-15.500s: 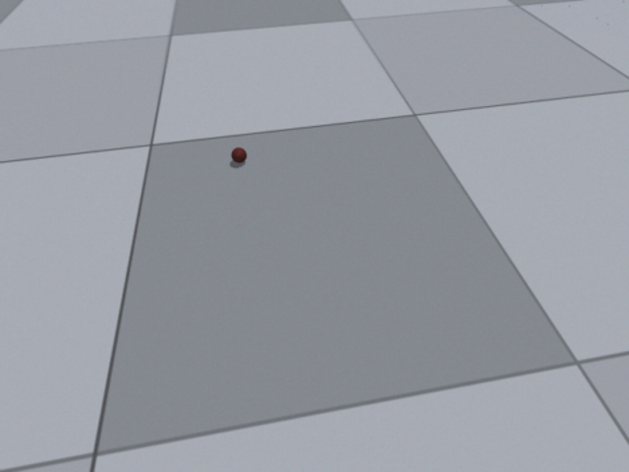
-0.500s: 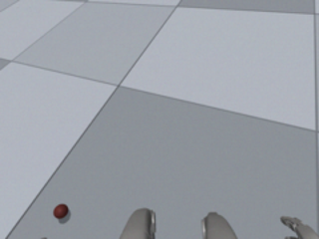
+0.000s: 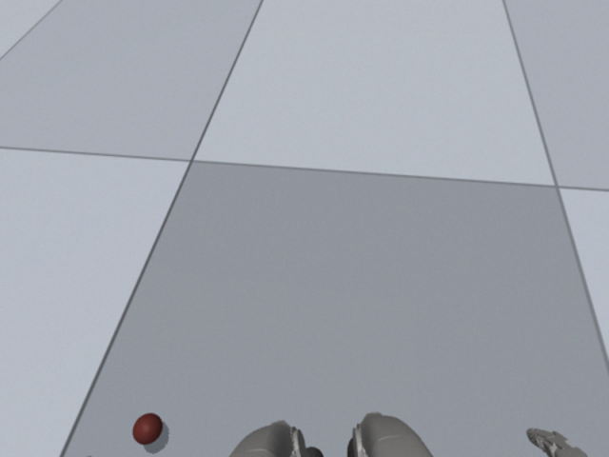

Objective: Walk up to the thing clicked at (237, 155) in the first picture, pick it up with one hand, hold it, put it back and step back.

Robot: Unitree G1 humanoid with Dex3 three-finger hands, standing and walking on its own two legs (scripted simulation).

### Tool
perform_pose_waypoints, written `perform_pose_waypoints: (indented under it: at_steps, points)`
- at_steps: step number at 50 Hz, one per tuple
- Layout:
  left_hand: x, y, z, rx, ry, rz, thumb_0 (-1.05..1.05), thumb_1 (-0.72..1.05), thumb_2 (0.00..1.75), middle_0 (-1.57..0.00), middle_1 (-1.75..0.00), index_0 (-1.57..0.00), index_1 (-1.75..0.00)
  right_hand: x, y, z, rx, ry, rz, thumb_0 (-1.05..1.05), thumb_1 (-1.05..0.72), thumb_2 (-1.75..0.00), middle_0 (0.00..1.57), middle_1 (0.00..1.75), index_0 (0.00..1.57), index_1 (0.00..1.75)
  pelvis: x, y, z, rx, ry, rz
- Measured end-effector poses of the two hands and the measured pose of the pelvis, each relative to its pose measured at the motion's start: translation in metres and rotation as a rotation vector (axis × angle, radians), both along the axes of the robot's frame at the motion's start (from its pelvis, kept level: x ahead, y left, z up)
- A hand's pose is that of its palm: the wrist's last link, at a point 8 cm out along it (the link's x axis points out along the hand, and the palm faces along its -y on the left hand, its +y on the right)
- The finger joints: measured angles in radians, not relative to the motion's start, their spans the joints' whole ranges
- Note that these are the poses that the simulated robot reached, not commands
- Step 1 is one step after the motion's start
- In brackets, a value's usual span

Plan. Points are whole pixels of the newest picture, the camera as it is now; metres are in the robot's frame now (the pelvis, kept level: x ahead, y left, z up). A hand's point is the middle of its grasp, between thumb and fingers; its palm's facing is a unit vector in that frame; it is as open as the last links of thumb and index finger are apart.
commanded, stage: walk up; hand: left
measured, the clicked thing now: (147, 428) +0.25 +0.50 -0.69
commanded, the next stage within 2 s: none
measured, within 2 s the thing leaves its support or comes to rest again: neither
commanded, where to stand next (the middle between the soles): -0.11 +0.38 m, yaw -16 degrees
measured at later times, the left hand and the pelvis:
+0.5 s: hand out of the picture +0.00 +0.56 -0.13, palm faces -0.11 -0.81 -0.58, open 7.4 cm; pelvis -0.12 +0.25 -0.01, yaw -7 degrees
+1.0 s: hand out of the picture -0.07 +0.71 -0.13, palm faces -0.20 -0.86 -0.47, open 7.4 cm; pelvis -0.22 +0.44 +0.00, yaw -13 degrees
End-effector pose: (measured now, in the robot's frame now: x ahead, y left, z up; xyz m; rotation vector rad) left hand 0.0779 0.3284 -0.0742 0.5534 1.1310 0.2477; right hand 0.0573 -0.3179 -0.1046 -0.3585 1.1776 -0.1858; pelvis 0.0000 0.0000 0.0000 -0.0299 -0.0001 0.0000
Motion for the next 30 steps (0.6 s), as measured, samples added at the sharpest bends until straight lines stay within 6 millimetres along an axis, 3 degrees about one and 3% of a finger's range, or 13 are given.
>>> perform_pose_waypoints:
  at_steps: [8,14,17,20,25,30]
  points:
    - [-0.023,0.068,0.008,0.031,-0.077,-0.019,0.01,0.9,0.9,-0.21,-0.3,-0.21,-0.3,-0.012,0.066,-0.006,0.015,-0.041,0.011,0.01,-0.9,-0.89,0.21,0.3,0.2,0.3,-0.039,0.07,-0.004,0.002,-0.047,-0.02]
    - [-0.038,0.154,0.003,0.07,-0.082,-0.085,0.01,0.9,0.9,-0.21,-0.3,-0.21,-0.3,-0.024,0.119,-0.007,-0.022,-0.127,0.0,0.01,-0.9,-0.89,0.21,0.3,0.2,0.3,-0.068,0.145,-0.021,0.019,-0.034,-0.058]
    - [-0.045,0.208,-0.01,0.092,-0.089,-0.075,0.01,0.9,0.9,-0.21,-0.3,-0.21,-0.3,-0.045,0.154,-0.012,-0.06,-0.136,-0.008,0.01,-0.9,-0.89,0.2,0.3,0.2,0.3,-0.086,0.188,-0.034,0.041,-0.053,-0.085]
    - [-0.056,0.245,-0.013,0.104,-0.065,-0.034,0.01,0.9,0.9,-0.21,-0.3,-0.21,-0.3,-0.081,0.192,-0.013,-0.048,-0.104,-0.051,0.0,-0.9,-0.89,0.2,0.3,0.2,0.3,-0.099,0.216,-0.031,-0.007,-0.065,-0.098]
    - [-0.077,0.269,-0.011,0.046,-0.018,-0.04,0.01,0.91,0.9,-0.2,-0.29,-0.2,-0.3,-0.136,0.25,-0.006,0.0,-0.027,-0.103,0.01,-0.9,-0.89,0.21,0.3,0.2,0.3,-0.122,0.248,-0.011,-0.011,-0.051,-0.116]
    - [-0.111,0.276,-0.008,0.002,0.03,-0.085,0.01,0.91,0.9,-0.21,-0.3,-0.2,-0.3,-0.171,0.286,-0.015,0.032,-0.006,-0.124,0.01,-0.9,-0.89,0.21,0.3,0.2,0.3,-0.144,0.284,-0.007,0.006,-0.021,-0.161]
